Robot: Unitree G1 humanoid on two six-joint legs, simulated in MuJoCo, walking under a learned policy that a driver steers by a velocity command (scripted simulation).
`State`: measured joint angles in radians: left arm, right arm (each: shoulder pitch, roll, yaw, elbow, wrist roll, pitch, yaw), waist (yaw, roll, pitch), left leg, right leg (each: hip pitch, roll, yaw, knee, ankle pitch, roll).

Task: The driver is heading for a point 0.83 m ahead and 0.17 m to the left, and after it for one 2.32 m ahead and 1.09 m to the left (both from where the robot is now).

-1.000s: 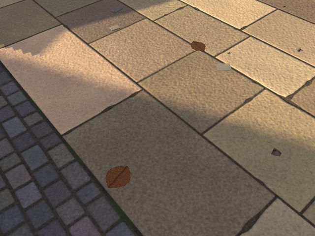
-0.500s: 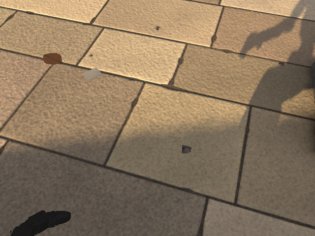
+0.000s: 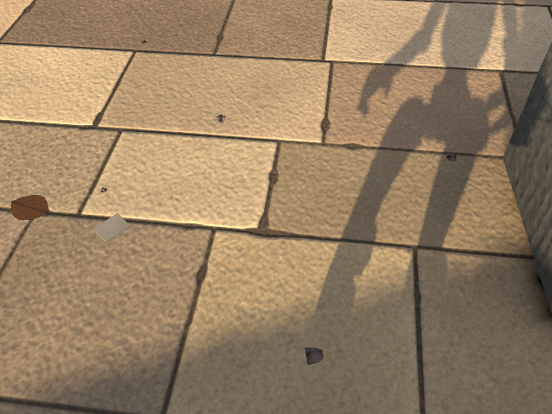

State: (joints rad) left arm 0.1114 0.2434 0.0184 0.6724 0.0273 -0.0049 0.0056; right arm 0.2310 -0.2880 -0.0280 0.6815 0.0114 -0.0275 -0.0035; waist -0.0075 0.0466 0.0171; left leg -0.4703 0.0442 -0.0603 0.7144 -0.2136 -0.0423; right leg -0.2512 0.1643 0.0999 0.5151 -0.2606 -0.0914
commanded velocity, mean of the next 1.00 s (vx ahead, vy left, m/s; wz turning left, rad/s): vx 0.57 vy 0.00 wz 0.19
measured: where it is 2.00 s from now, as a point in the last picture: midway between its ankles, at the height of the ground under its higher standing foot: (265, 222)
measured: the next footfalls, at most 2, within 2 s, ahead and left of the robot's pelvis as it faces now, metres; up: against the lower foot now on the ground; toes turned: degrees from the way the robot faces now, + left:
left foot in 0.06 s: +0.08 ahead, +0.14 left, +0.00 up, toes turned +1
right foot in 0.48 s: +0.19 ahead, -0.06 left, +0.00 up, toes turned +32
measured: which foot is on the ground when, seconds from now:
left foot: up 0.00-0.04, down 0.06-0.48, up 0.50-0.82, down 0.84-1.00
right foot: down 0.00-0.10, up 0.12-0.46, down 0.48-0.84, up 0.86-1.00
